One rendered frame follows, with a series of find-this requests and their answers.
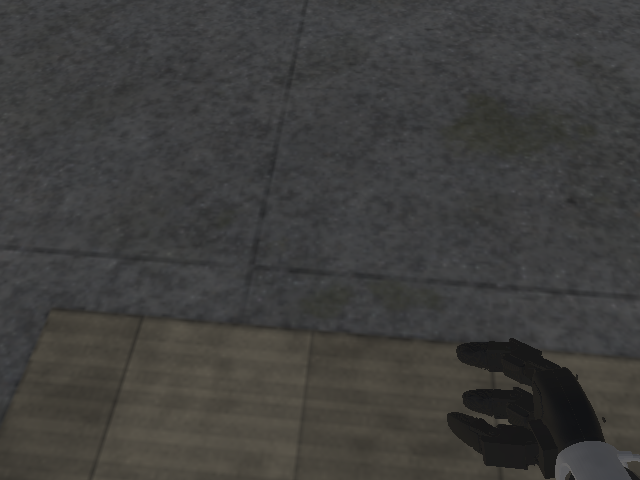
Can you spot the robot right hand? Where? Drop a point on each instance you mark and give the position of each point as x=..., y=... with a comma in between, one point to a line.
x=556, y=416

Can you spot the robot right forearm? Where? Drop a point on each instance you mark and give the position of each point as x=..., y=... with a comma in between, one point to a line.
x=592, y=460

